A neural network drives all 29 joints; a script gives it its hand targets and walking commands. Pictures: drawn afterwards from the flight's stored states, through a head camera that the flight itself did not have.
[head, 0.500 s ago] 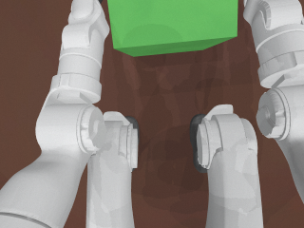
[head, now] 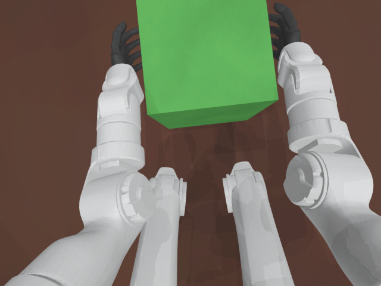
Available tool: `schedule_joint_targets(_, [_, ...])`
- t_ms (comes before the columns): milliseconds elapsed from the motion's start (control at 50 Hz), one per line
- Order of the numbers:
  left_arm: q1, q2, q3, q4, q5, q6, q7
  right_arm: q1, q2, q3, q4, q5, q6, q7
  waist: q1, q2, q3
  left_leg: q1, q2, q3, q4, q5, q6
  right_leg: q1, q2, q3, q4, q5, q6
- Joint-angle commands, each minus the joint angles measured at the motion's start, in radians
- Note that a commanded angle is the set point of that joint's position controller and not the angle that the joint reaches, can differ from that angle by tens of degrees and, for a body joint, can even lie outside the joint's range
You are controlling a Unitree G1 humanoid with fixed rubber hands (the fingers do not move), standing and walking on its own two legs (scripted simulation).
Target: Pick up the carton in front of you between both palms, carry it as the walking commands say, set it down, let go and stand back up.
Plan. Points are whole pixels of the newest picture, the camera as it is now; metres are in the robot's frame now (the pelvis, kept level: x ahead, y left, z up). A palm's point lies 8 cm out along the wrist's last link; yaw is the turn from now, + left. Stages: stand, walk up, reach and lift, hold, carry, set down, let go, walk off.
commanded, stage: reach and lift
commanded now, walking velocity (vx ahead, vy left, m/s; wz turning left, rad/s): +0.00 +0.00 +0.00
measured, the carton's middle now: (204, 72) +0.52 -0.03 -0.14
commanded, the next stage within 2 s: none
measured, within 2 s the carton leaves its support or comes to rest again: neither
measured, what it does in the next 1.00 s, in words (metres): rises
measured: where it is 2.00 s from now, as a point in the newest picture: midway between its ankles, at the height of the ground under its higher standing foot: (205, 219)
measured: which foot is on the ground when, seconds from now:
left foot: down 0.00-1.00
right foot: down 0.00-1.00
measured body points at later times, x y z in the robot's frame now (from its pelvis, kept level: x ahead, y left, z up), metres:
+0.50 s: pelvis +0.05 +0.00 +0.13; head +0.23 -0.02 +0.54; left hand +0.49 +0.13 +0.08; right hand +0.48 -0.17 +0.08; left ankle +0.12 +0.14 -0.44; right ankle +0.12 -0.13 -0.44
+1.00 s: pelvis +0.10 +0.01 +0.26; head +0.16 +0.00 +0.71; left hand +0.44 +0.14 +0.23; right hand +0.43 -0.16 +0.23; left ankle +0.12 +0.14 -0.44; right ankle +0.12 -0.13 -0.44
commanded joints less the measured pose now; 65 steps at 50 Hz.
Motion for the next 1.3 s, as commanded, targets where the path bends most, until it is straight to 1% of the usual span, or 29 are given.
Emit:
schedule_joint_targets(0, [-0.720,-1.016,-0.528,0.031,-0.160,0.001,-0.267,-0.592,1.059,0.397,-0.036,0.162,-0.018,0.247,-0.030,-0.049,-1.098,0.536,-0.061,0.210,-0.204,0.065,0.053,0.689,0.050,-0.195,-0.232,0.091,-0.044])
schedule_joint_targets(120, [-0.607,-1.077,-0.640,-0.029,-0.209,0.019,-0.281,-0.497,1.139,0.515,-0.132,0.219,0.001,0.248,-0.025,-0.059,-1.184,0.667,-0.061,0.203,-0.271,0.163,0.047,0.831,0.057,-0.190,-0.294,0.206,-0.029])
schedule_joint_targets(240, [-0.463,-1.109,-0.708,-0.045,-0.232,0.014,-0.285,-0.375,1.184,0.590,-0.179,0.248,-0.006,0.239,-0.014,-0.071,-1.114,0.759,-0.059,0.178,-0.359,0.209,0.048,0.925,0.060,-0.171,-0.374,0.253,-0.023])
schedule_joint_targets(400, [-0.287,-1.129,-0.722,-0.017,-0.218,-0.015,-0.282,-0.210,1.209,0.595,-0.167,0.224,-0.037,0.219,-0.013,-0.060,-0.951,0.882,-0.055,0.140,-0.503,0.209,0.051,1.045,0.058,-0.136,-0.515,0.249,-0.031])
schedule_joint_targets(580, [-0.108,-1.142,-0.732,-0.010,-0.187,-0.041,-0.282,-0.045,1.232,0.597,-0.176,0.195,-0.064,0.211,-0.007,-0.047,-0.813,1.072,-0.038,0.097,-0.687,0.226,0.063,1.222,0.049,-0.096,-0.692,0.265,-0.039])
schedule_joint_targets(840, [0.157,-1.145,-0.798,-0.059,-0.163,-0.040,-0.292,0.198,1.241,0.668,-0.253,0.189,-0.067,0.208,-0.002,-0.042,-0.627,1.420,-0.004,0.040,-0.970,0.352,0.077,1.534,0.026,-0.048,-0.972,0.374,-0.049])
schedule_joint_targets(1000, [0.313,-1.135,-0.847,-0.128,-0.168,0.017,-0.307,0.347,1.243,0.718,-0.321,0.196,-0.015,0.213,0.000,-0.042,-0.474,1.655,0.018,0.020,-1.157,0.471,0.081,1.744,0.010,-0.029,-1.156,0.477,-0.049])
schedule_joint_targets(1080, [0.373,-1.125,-0.883,-0.182,-0.183,0.067,-0.319,0.408,1.242,0.754,-0.375,0.215,0.033,0.216,0.003,-0.039,-0.402,1.763,0.027,0.018,-1.243,0.513,0.080,1.851,0.003,-0.025,-1.240,0.517,-0.045])
schedule_joint_targets(1160, [0.424,-1.129,-0.918,-0.247,-0.202,0.130,-0.333,0.450,1.235,0.794,-0.448,0.238,0.096,0.220,0.001,-0.032,-0.324,1.858,0.034,0.014,-1.327,0.535,0.077,1.938,-0.003,-0.025,-1.323,0.530,-0.041])
schedule_joint_targets(1220, [0.456,-1.115,-0.911,-0.274,-0.201,0.178,-0.341,0.478,1.217,0.789,-0.489,0.236,0.144,0.223,-0.003,-0.029,-0.238,1.892,0.037,0.012,-1.375,0.516,0.075,1.971,-0.004,-0.026,-1.374,0.498,-0.045])
schedule_joint_targets(1280, [0.461,-1.090,-0.870,-0.270,-0.183,0.216,-0.347,0.486,1.206,0.748,-0.483,0.218,0.184,0.228,-0.001,-0.027,-0.133,1.890,0.041,0.018,-1.411,0.424,0.080,1.966,-0.005,-0.033,-1.410,0.404,-0.053])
